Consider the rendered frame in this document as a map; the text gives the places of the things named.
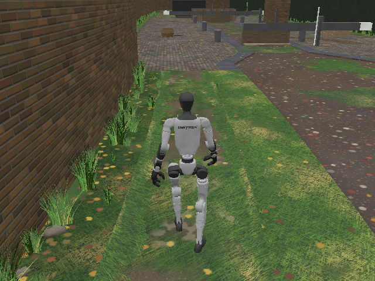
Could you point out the right robot upper arm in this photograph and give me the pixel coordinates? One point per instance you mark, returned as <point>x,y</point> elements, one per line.
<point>207,131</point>

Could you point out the left robot hand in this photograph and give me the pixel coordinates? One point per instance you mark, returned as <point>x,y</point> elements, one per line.
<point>155,179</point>

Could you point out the left robot forearm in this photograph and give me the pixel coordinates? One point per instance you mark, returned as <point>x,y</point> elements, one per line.
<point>159,159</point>

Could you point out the right robot shin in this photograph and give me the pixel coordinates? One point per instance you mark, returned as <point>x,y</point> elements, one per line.
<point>200,223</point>

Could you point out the robot shin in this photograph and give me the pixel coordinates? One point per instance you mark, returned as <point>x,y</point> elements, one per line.
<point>176,206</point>
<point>200,223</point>

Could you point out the left robot shin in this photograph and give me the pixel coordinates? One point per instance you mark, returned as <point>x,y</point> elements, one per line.
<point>176,206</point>

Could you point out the left robot upper arm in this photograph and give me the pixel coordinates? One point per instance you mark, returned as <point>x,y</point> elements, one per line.
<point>166,132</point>

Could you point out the right robot forearm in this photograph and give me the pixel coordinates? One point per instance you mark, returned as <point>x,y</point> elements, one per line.
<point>213,151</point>

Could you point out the right robot hand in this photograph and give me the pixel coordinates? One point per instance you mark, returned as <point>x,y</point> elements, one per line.
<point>209,157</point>

